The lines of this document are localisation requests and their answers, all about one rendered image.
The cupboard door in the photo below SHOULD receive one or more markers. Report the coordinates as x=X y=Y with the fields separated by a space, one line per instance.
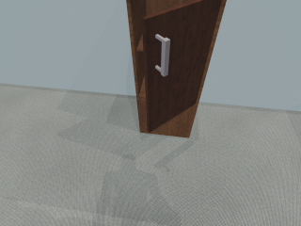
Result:
x=190 y=28

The handle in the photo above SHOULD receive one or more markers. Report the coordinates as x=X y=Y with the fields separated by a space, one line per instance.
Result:
x=164 y=55

